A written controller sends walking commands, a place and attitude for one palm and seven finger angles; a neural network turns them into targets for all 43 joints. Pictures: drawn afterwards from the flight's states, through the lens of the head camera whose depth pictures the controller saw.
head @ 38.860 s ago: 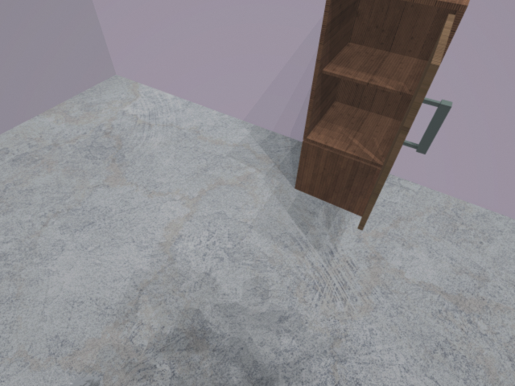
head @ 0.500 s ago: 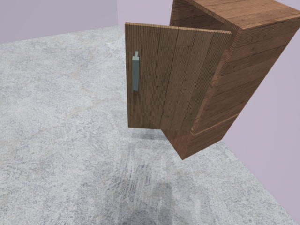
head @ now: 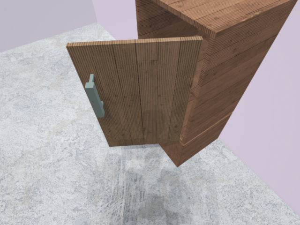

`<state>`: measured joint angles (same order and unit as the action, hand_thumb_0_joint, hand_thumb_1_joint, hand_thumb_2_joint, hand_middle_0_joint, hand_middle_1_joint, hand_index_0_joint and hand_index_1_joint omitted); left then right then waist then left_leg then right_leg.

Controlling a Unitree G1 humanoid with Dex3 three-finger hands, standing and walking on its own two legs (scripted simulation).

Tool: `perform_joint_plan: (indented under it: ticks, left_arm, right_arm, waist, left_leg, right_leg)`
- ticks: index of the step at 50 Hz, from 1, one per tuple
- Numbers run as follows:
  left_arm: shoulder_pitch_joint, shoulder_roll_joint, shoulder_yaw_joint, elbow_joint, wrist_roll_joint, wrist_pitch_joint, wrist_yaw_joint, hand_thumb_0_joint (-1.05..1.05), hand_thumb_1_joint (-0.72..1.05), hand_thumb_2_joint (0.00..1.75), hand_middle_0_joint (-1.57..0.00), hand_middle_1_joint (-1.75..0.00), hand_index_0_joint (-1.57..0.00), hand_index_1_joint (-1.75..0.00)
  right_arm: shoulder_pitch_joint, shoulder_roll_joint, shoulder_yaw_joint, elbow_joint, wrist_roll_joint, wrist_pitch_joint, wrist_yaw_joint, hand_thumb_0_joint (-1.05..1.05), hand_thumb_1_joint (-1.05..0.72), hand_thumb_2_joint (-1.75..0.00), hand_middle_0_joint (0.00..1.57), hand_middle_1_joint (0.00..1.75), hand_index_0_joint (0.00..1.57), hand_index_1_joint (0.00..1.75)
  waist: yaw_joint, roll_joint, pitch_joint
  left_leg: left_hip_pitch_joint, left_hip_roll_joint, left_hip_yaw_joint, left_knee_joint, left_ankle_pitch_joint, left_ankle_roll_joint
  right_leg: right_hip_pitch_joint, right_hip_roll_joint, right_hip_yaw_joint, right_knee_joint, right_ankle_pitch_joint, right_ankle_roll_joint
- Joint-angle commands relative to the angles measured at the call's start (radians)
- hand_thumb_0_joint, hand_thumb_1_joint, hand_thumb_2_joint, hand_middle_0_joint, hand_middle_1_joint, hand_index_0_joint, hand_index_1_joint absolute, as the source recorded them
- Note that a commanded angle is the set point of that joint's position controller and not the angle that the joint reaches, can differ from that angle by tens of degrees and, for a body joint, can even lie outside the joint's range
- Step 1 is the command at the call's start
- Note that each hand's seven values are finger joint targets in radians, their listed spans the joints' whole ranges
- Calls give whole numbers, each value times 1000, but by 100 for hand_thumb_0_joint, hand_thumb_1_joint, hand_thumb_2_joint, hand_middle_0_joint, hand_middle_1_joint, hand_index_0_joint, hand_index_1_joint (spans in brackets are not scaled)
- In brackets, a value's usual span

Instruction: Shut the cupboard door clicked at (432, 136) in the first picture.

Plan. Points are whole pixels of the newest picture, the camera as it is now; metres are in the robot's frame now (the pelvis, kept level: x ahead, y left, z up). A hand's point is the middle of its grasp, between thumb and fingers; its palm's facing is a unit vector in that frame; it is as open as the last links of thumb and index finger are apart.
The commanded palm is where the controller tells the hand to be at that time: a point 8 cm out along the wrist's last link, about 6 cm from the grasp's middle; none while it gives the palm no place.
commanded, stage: come to a stop and stand still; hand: left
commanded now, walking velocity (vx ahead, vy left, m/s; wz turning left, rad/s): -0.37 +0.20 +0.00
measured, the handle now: (96, 96) +0.49 +0.19 +0.03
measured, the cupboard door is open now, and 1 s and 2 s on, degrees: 59 59 59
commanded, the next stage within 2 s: look again from close up in 1.06 s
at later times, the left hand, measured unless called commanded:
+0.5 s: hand out of the picture +0.06 +0.22 -0.17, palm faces +0.07 -0.97 -0.22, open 7.3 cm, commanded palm none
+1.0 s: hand out of the picture +0.00 +0.13 -0.17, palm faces +0.02 -0.99 -0.15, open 7.3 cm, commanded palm none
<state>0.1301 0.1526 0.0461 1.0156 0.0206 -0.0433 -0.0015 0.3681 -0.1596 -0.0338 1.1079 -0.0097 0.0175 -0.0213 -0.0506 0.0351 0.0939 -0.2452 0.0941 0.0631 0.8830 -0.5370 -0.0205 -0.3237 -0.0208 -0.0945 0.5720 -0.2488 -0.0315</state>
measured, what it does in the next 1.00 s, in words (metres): steps on the spot: left foot, then right foot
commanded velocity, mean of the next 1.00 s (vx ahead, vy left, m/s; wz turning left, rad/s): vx -0.07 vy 0.00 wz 0.00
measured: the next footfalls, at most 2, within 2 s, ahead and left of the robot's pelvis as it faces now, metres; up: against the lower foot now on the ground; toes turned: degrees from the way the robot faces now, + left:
left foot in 0.28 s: +0.11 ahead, +0.10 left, +0.00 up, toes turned +3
right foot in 0.66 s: +0.02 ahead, -0.13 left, +0.00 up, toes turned +0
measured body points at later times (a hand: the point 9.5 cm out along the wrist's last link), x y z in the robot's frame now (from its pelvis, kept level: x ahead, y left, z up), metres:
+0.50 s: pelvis +0.02 +0.01 +0.01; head +0.06 +0.04 +0.45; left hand +0.06 +0.27 -0.15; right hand +0.14 -0.22 -0.12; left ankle +0.07 +0.10 -0.73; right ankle -0.04 -0.13 -0.66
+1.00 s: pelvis +0.00 -0.03 +0.01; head +0.01 -0.02 +0.46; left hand +0.00 +0.18 -0.16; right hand -0.06 -0.26 -0.15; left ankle +0.07 +0.10 -0.73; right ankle -0.05 -0.15 -0.73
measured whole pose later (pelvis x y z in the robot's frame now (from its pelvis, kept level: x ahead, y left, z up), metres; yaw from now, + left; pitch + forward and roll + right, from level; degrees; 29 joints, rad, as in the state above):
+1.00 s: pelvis +0.00 -0.03 +0.01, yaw +0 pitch -2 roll +0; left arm 0.28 0.13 0.01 1.12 0.01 0.02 0.03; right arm 0.36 -0.16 -0.02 1.17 -0.01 0.04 -0.03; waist -0.03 -0.02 0.04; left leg -0.28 0.03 0.04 0.43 -0.12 -0.01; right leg -0.09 0.00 0.01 0.46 -0.33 0.00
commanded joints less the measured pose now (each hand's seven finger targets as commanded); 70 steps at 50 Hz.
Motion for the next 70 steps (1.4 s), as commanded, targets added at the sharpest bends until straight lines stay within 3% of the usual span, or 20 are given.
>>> perform_joint_plan:
  ticks: [1, 11, 12, 14, 15, 17, 20, 26, 29, 31, 33, 34, 35, 43, 56, 57, 58, 59, 64, 70]
  left_arm:
    - [102, 139, 11, 6, 4, 3, 39, 0, 90, 90, -20, -30, -20, -30]
    - [52, 192, 47, -47, 4, 54, 52, 0, 90, 90, -20, -30, -20, -30]
    - [43, 184, 45, -52, 2, 61, 53, 0, 90, 90, -20, -30, -20, -30]
    - [111, 108, 23, -75, -8, 77, 55, 0, 90, 90, -20, -30, -20, -30]
    - [101, 124, 21, -84, -7, 86, 57, 0, 90, 90, -20, -30, -20, -30]
    - [92, 141, 29, -79, -1, 98, 52, 0, 90, 90, -20, -30, -20, -30]
    - [130, 136, 31, -70, -5, 93, 39, 0, 90, 90, -20, -30, -20, -30]
    - [119, 106, 6, -73, -1, 91, 24, 0, 90, 90, -20, -30, -20, -30]
    - [189, 99, 1, -30, -1, 81, 24, 0, 90, 90, -20, -30, -20, -30]
    - [230, 136, 2, -7, 5, 66, 31, 0, 90, 90, -20, -30, -20, -30]
    - [166, 197, 0, -22, 5, 59, 28, 0, 90, 90, -20, -30, -20, -30]
    - [126, 187, -2, -13, 2, 47, 27, 0, 90, 90, -20, -30, -20, -30]
    - [104, 171, -8, -9, -1, 41, 27, 0, 90, 90, -20, -30, -20, -30]
    - [178, 112, -19, 57, -9, 54, 33, 0, 90, 90, -20, -30, -20, -30]
    - [242, 58, -20, 101, -14, 50, 39, 0, 90, 90, -20, -30, -20, -30]
    - [245, 56, -19, 102, -13, 50, 40, 0, 90, 90, -20, -30, -20, -30]
    - [310, 82, -36, 100, 8, 5, 73, 0, 90, 90, -20, -30, -20, -30]
    - [233, 126, -28, 51, 3, -7, 69, 0, 90, 90, -20, -30, -20, -30]
    - [261, 77, -31, 21, -3, -3, 63, 0, 90, 90, -20, -30, -20, -30]
    - [254, 90, -35, -2, -2, 20, 57, 0, 90, 90, -20, -30, -20, -30]
  right_arm:
    - [14, -29, 3, -58, 10, -17, -14, 0, -90, -90, 20, 30, 20, 30]
    - [-81, -96, -31, -132, 0, 29, -1, 0, -90, -90, 20, 30, 20, 30]
    - [-61, -106, -36, -127, -1, 25, 2, 0, -90, -90, 20, 30, 20, 30]
    - [-74, -219, -46, -162, -17, 12, -2, 0, -90, -90, 20, 30, 20, 30]
    - [-88, -233, -47, -178, -20, 11, -11, 0, -90, -90, 20, 30, 20, 30]
    - [-176, -215, -33, -210, -19, 7, -28, 0, -90, -90, 20, 30, 20, 30]
    - [-213, -193, -24, -232, -16, 1, -29, 0, -90, -90, 20, 30, 20, 30]
    - [-164, -203, -34, -191, -12, 2, -17, 0, -90, -90, 20, 30, 20, 30]
    - [-160, -198, -37, -168, -5, 2, -10, 0, -90, -90, 20, 30, 20, 30]
    - [-165, -150, -34, -164, 6, 5, -1, 0, -90, -90, 20, 30, 20, 30]
    - [-158, -99, -19, -158, 5, 10, 9, 0, -90, -90, 20, 30, 20, 30]
    - [-153, -92, -16, -145, -1, 10, 9, 0, -90, -90, 20, 30, 20, 30]
    - [-143, -104, -15, -128, -3, 6, 9, 0, -90, -90, 20, 30, 20, 30]
    - [-47, -96, -2, -15, -3, -2, -3, 0, -90, -90, 20, 30, 20, 30]
    - [16, -66, 3, 18, -1, -17, -20, 0, -90, -90, 20, 30, 20, 30]
    - [17, -66, 4, 17, 0, -18, -21, 0, -90, -90, 20, 30, 20, 30]
    - [-128, -78, 13, -58, 3, -42, -2, 0, -90, -90, 20, 30, 20, 30]
    - [-41, -30, 13, -82, 0, -36, 8, 0, -90, -90, 20, 30, 20, 30]
    - [9, -83, 14, -100, -2, -50, 2, 0, -90, -90, 20, 30, 20, 30]
    - [-65, -111, 10, -120, -3, -35, 5, 0, -90, -90, 20, 30, 20, 30]
  waist:
    - [39, -140, -161]
    - [28, -182, -115]
    - [14, -159, -114]
    - [34, 196, -151]
    - [14, 166, -158]
    - [44, 168, -114]
    - [62, 52, -166]
    - [25, 125, -170]
    - [50, 91, -156]
    - [55, 4, -118]
    - [22, -45, -78]
    - [13, -185, -67]
    - [12, -240, -35]
    - [30, -81, 48]
    - [42, -31, -1]
    - [44, -39, -2]
    - [94, 10, 14]
    - [1, -8, -40]
    - [26, 3, -139]
    - [38, -74, 22]
  left_leg:
    - [-141, -16, -63, 59, 19, -9]
    - [-40, -57, -59, -288, 271, -13]
    - [43, -26, -69, -388, 468, 1]
    - [101, 267, -324, -499, 1057, 170]
    - [49, 301, -354, -541, 1017, 237]
    - [8, 276, -326, -517, 968, 260]
    - [91, 203, -227, -499, 865, 230]
    - [96, 181, -258, -580, 487, 203]
    - [20, 131, -234, -579, 325, 149]
    - [-68, 27, -159, -521, 196, 61]
    - [44, -57, -84, -442, 215, 12]
    - [63, -67, -67, -417, 287, 9]
    - [84, -55, -70, -411, 328, 12]
    - [52, -18, -102, -511, 313, 20]
    - [55, -2, -115, -514, 392, 28]
    - [57, 3, -116, -511, 414, 32]
    - [1, -8, -72, -277, 490, 12]
    - [-18, -28, -65, -299, 313, 18]
    - [38, 19, -110, -319, 611, 62]
    - [-36, 3, -117, -405, 363, 61]
  right_leg:
    - [243, -291, 188, -181, 923, -160]
    - [158, -280, 165, -101, 673, -138]
    - [94, -241, 138, -56, 514, -98]
    - [-11, -23, 4, 172, -190, 32]
    - [-15, 32, 69, 383, -420, 34]
    - [-89, 25, 171, 557, -381, 36]
    - [-116, 23, 167, 575, -257, 58]
    - [2, 5, 88, 196, -257, 52]
    - [152, 19, 58, -70, -89, 38]
    - [208, -58, 179, -246, -48, -5]
    - [-6, -191, 294, -329, -186, -61]
    - [-36, -173, 303, -332, -132, -65]
    - [-63, -162, 280, -326, -89, -61]
    - [-17, -79, 207, -300, -193, -13]
    - [79, -63, 172, -258, -49, -9]
    - [90, -58, 169, -256, -29, -8]
    - [52, -114, 249, -284, 344, 4]
    - [70, -145, 229, -250, 215, -22]
    - [126, -40, 145, -104, 174, -20]
    - [34, -35, 156, -148, -54, -11]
